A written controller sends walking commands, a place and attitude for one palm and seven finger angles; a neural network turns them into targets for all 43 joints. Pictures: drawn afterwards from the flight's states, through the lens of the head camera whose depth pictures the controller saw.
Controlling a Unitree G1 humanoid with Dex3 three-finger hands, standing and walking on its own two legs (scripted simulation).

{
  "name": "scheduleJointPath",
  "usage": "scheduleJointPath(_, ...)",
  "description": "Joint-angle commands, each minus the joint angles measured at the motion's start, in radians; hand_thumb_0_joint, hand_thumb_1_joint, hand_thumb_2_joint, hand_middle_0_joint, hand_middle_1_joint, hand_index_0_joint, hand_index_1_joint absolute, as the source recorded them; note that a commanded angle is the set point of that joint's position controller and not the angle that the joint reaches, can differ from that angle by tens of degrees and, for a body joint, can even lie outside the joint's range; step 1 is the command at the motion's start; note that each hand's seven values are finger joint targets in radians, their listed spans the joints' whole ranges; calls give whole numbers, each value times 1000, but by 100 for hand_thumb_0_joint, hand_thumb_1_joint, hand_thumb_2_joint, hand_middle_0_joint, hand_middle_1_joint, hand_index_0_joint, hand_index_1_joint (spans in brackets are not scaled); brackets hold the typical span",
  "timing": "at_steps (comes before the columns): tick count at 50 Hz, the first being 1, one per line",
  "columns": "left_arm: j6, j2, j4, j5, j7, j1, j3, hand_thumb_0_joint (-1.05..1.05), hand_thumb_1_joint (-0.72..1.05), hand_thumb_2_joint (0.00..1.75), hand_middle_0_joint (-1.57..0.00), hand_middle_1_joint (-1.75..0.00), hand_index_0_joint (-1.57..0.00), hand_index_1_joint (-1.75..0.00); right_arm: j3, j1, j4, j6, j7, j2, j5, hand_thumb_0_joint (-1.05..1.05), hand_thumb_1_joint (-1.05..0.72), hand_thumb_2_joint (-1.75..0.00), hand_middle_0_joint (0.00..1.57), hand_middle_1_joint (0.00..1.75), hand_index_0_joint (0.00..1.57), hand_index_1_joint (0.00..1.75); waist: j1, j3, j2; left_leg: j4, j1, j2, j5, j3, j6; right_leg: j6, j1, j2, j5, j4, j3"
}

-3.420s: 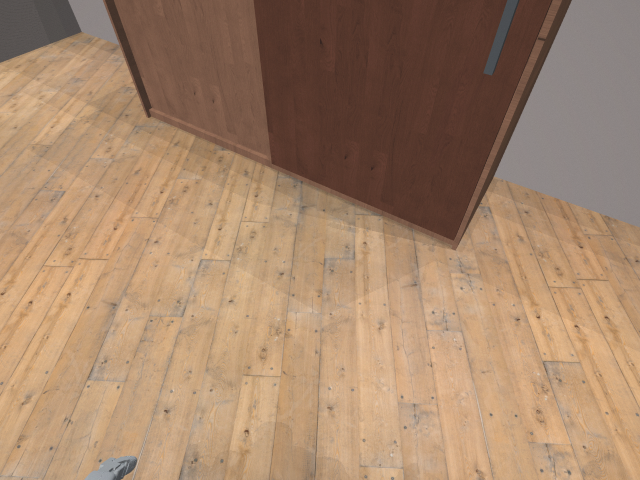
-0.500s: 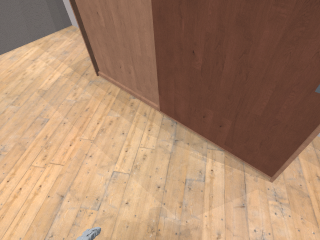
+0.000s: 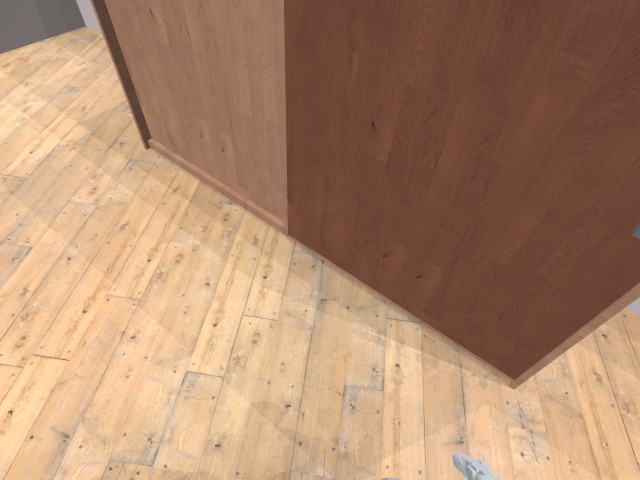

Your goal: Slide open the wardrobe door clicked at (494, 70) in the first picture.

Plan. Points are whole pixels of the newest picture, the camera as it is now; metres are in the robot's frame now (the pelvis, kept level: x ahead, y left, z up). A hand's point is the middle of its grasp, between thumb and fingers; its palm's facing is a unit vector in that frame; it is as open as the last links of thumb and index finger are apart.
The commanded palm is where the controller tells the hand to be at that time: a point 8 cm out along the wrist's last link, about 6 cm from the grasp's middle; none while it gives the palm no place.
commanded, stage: turn to face it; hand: right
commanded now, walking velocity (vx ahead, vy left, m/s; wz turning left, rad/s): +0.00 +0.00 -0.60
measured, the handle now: out of the picture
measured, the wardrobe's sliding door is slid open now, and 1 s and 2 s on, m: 0.00 0.00 0.00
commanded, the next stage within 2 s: take the last steps up to it in 0.78 s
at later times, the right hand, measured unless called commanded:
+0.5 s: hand out of the picture +0.02 -0.28 -0.16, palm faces +0.31 +0.92 -0.26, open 7.4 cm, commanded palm none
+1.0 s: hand out of the picture -0.03 -0.18 -0.15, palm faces +0.49 +0.84 -0.22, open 7.3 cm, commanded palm none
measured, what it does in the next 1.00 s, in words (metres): steps on the spot, turning right: right foot, then left foot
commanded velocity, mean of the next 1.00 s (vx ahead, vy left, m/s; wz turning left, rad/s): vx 0.04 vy -0.01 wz -0.39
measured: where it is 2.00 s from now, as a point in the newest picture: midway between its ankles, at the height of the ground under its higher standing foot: (378, 478)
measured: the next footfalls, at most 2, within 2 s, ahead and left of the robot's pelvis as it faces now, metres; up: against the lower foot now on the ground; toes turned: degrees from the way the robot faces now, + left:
right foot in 0.24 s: +0.07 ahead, -0.14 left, +0.00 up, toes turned -17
left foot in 0.72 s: +0.10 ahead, +0.09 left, +0.00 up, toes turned -19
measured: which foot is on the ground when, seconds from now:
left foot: down 0.00-0.24, up 0.26-0.70, down 0.72-1.00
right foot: up 0.00-0.22, down 0.24-0.72, up 0.74-1.00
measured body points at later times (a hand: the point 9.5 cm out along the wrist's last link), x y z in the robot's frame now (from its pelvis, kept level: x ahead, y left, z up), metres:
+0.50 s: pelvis +0.02 -0.04 +0.01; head +0.05 -0.08 +0.45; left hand +0.19 +0.18 -0.12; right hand +0.01 -0.33 -0.14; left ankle +0.04 +0.12 -0.66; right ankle +0.03 -0.13 -0.73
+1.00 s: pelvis +0.02 +0.00 +0.01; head +0.05 -0.01 +0.46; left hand +0.19 +0.19 -0.14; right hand -0.06 -0.23 -0.14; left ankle +0.06 +0.10 -0.73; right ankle -0.07 -0.12 -0.68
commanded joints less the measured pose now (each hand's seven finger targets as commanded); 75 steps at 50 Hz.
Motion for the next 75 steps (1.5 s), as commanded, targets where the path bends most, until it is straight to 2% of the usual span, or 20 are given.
scheduleJointPath(1,-4,60,-108,7,-11,-21,15,0,90,90,-20,-30,-20,-30,-50,85,-38,3,-24,-185,-3,0,-90,-90,20,30,20,30,-42,-61,191,-252,67,286,324,-113,87,19,-84,-56,53,-36,12)
scheduleJointPath(10,-23,146,-215,9,-26,-98,25,0,90,90,-20,-30,-20,-30,-77,112,-71,38,-4,-260,-1,0,-90,-90,20,30,20,30,-35,-104,136,10,23,265,254,-4,11,-9,188,-8,250,-578,-93)
scheduleJointPath(11,-32,232,-210,12,-24,-32,44,0,90,90,-20,-30,-20,-30,-76,113,-90,44,3,-233,4,0,-90,-90,20,30,20,30,5,-153,-62,204,-107,193,91,23,-48,-64,326,-114,423,-693,89)
scheduleJointPath(12,-38,351,-218,15,-17,26,69,0,90,90,-20,-30,-20,-30,-57,64,-150,47,11,-167,11,0,-90,-90,20,30,20,30,43,-135,-348,454,-343,46,-420,13,-128,-213,380,-375,755,-801,446)
scheduleJointPath(13,-40,368,-186,11,-6,66,67,0,90,90,-20,-30,-20,-30,-51,-9,-166,58,1,-193,-2,0,-90,-90,20,30,20,30,70,-158,-254,593,-346,34,-418,-141,-109,-265,336,-407,700,-816,497)
scheduleJointPath(15,-44,327,-224,10,9,-51,50,0,90,90,-20,-30,-20,-30,-60,-6,-146,51,5,-195,4,0,-90,-90,20,30,20,30,20,-141,-171,658,-388,41,-269,-206,-108,-249,302,-332,581,-795,429)
scheduleJointPath(19,-50,274,-267,5,9,-183,28,0,90,90,-20,-30,-20,-30,-65,109,-86,59,18,-211,3,0,-90,-90,20,30,20,30,-51,-132,-111,574,-265,24,-93,-199,-119,-189,231,-188,529,-815,244)
scheduleJointPath(27,-32,289,-244,10,7,-121,40,0,90,90,-20,-30,-20,-30,-52,57,-116,58,6,-196,9,0,-90,-90,20,30,20,30,-13,-126,-98,331,-212,-26,-166,-205,-115,-229,288,-190,500,-813,365)
scheduleJointPath(33,-20,264,-248,6,3,-174,42,0,90,90,-20,-30,-20,-30,-45,182,-88,41,-5,-185,17,0,-90,-90,20,30,20,30,-71,-154,-103,-42,77,-76,-20,-179,-85,-181,149,-126,510,-723,370)
scheduleJointPath(34,-22,238,-248,-2,-1,-176,38,0,90,90,-20,-30,-20,-30,-48,215,-82,30,-9,-213,13,0,-90,-90,20,30,20,30,-91,-160,-36,-193,192,-41,69,-212,-77,-137,68,-82,443,-655,341)
scheduleJointPath(36,-20,153,-282,-5,-6,-178,27,0,90,90,-20,-30,-20,-30,-68,197,-103,21,-14,-345,-8,0,-90,-90,20,30,20,30,-96,-94,341,-336,172,372,123,-582,104,-19,-164,121,-63,-265,111)
scheduleJointPath(40,6,164,-200,8,-15,-144,35,0,90,90,-20,-30,-20,-30,-47,73,-118,13,-14,-233,1,0,-90,-90,20,30,20,30,-30,-11,173,-269,31,207,249,-337,91,-4,-132,43,96,51,129)
scheduleJointPath(44,-1,142,-186,2,-12,-187,22,0,90,90,-20,-30,-20,-30,-45,172,-68,6,-14,-226,-3,0,-90,-90,20,30,20,30,-80,-57,202,-226,164,199,442,-274,104,21,-107,36,74,-82,76)
scheduleJointPath(50,-30,120,-198,4,-22,-270,-2,0,90,90,-20,-30,-20,-30,-57,301,24,-7,0,-265,-14,0,-90,-90,20,30,20,30,-143,-61,220,-284,245,249,154,-355,127,-4,-47,17,13,-370,15)
scheduleJointPath(54,-57,114,-136,2,-16,-109,-10,0,90,90,-20,-30,-20,-30,-54,227,45,-2,9,-257,-2,0,-90,-90,20,30,20,30,-58,-72,178,-209,48,166,-51,-237,52,-29,295,48,181,-720,-56)
scheduleJointPath(55,-65,160,-110,3,-7,-40,-3,0,90,90,-20,-30,-20,-30,-45,210,38,4,13,-218,4,0,-90,-90,20,30,20,30,-28,-80,57,-103,-87,114,-128,-179,9,-49,451,-12,174,-787,17)
scheduleJointPath(56,-69,252,-88,14,0,42,19,0,90,90,-20,-30,-20,-30,-31,203,16,7,21,-150,6,0,-90,-90,20,30,20,30,10,-80,-206,126,-292,3,-220,-72,-44,-132,560,-233,99,-849,310)
scheduleJointPath(57,-64,292,-76,14,4,106,24,0,90,90,-20,-30,-20,-30,-19,132,-17,5,19,-138,-5,0,-90,-90,20,30,20,30,42,-31,-267,300,-397,-35,-327,-80,-48,-214,522,-350,48,-949,468)
scheduleJointPath(63,-105,164,-69,0,29,18,-19,0,90,90,-20,-30,-20,-30,-24,161,67,12,43,-140,-4,0,-90,-90,20,30,20,30,-49,58,-88,506,-361,25,-10,-174,-58,-198,385,-207,432,-972,192)
scheduleJointPath(75,-116,134,34,11,42,180,-16,0,90,90,-20,-30,-20,-30,-16,-70,-1,9,43,-99,5,0,-90,-90,20,30,20,30,-5,108,-75,165,-334,1,63,-134,-27,-194,458,-225,773,-900,111)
